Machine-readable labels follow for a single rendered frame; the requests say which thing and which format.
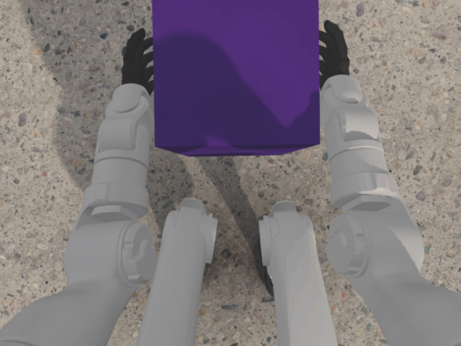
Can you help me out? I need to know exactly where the right robot shin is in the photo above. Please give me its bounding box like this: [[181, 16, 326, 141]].
[[267, 201, 316, 281]]

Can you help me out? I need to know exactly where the robot right hand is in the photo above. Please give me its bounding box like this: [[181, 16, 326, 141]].
[[319, 20, 350, 90]]

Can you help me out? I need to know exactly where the right robot forearm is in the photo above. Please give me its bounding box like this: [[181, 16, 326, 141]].
[[320, 74, 424, 261]]

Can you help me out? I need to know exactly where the left robot thigh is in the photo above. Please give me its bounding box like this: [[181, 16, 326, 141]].
[[135, 206, 218, 346]]

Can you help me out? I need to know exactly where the robot right upper arm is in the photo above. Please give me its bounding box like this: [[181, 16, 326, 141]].
[[325, 210, 461, 346]]

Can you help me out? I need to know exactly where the carton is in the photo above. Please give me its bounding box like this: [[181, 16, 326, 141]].
[[152, 0, 320, 156]]

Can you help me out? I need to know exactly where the left robot forearm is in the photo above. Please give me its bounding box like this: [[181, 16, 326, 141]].
[[63, 84, 155, 274]]

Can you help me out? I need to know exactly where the robot left upper arm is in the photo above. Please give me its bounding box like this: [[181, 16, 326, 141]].
[[0, 220, 158, 346]]

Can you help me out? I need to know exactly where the robot left hand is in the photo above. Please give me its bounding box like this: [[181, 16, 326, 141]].
[[122, 28, 153, 97]]

